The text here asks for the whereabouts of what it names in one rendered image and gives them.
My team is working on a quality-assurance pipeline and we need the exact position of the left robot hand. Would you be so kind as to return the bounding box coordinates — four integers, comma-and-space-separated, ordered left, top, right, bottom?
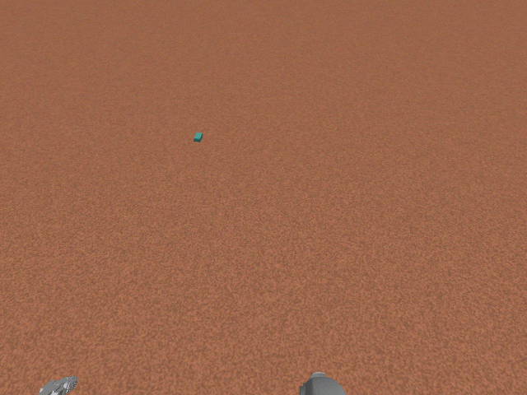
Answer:
37, 376, 77, 395

